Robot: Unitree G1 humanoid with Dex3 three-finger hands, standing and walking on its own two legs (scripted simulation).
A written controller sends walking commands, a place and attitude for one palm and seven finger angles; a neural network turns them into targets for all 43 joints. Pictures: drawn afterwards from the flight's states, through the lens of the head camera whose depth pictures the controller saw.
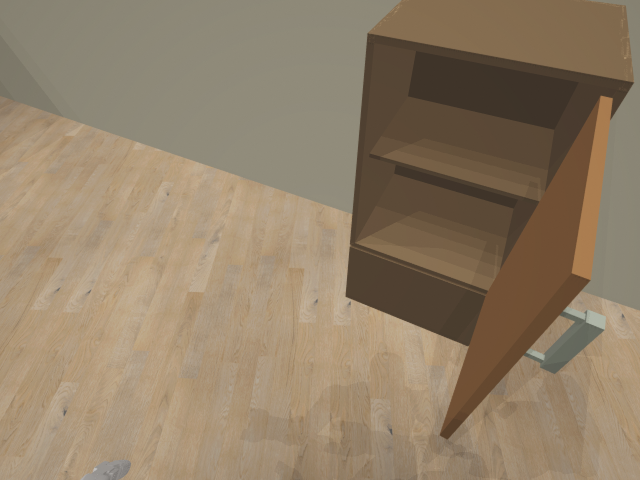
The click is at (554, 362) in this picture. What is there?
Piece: cupboard door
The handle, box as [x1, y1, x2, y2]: [524, 307, 605, 373]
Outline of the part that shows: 605,316 587,309 582,313 569,307 566,307 560,315 574,320 574,323 543,354 529,348 524,355 538,361 540,363 540,367 554,373 604,329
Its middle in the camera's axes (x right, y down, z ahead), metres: +0.32 +0.14 +0.53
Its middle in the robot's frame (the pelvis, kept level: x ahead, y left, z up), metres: +0.32 -0.30 -0.01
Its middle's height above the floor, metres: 0.75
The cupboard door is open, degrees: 87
